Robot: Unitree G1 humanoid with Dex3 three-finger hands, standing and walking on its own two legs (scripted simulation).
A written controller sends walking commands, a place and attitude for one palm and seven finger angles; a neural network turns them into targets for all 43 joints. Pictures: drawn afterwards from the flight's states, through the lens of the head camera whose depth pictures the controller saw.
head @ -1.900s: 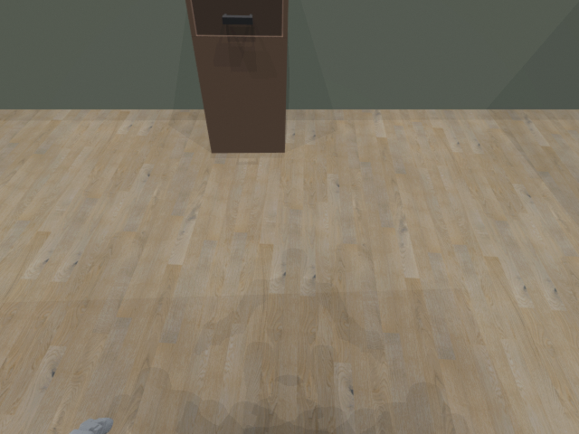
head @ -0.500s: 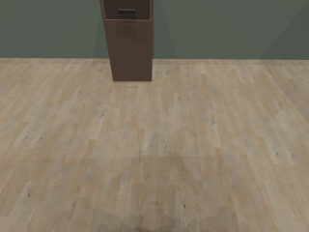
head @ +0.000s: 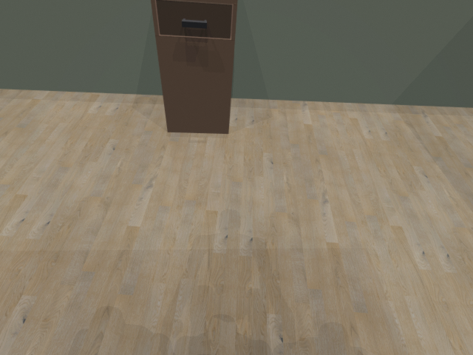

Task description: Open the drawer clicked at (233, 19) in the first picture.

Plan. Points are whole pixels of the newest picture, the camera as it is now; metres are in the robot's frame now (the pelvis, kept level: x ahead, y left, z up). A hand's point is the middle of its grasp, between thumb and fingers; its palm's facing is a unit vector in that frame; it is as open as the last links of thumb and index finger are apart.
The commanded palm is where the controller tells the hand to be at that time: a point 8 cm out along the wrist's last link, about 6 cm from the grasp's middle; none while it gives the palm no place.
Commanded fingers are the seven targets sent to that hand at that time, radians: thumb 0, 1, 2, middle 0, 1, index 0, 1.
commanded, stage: walk to a spot facing it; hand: left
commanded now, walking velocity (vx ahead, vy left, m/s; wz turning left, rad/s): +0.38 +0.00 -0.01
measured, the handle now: (194, 22) +1.56 +0.29 -0.05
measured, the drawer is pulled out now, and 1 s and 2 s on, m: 0.00 0.00 0.00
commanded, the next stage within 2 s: take the last steps up to it in 1.52 s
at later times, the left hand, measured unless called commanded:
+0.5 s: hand (177, 287) +0.29 +0.14 -0.17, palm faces +0.02 -0.98 -0.19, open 7.3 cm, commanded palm none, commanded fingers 0.00 0.90 0.90 -0.20 -0.30 -0.20 -0.30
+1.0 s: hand (159, 243) +0.40 +0.20 -0.16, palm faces +0.08 -0.99 -0.14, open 7.4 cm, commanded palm none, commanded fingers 0.00 0.90 0.90 -0.20 -0.30 -0.20 -0.30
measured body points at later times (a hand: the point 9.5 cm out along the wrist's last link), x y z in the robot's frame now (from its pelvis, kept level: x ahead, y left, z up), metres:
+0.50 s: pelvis +0.20 -0.04 +0.00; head +0.22 -0.03 +0.45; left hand +0.29 +0.19 -0.15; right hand +0.14 -0.26 -0.16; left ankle +0.14 +0.09 -0.64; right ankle +0.25 -0.13 -0.73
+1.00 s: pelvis +0.41 +0.03 +0.02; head +0.41 +0.05 +0.47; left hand +0.39 +0.26 -0.15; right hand +0.43 -0.21 -0.13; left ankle +0.39 +0.11 -0.73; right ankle +0.43 -0.12 -0.64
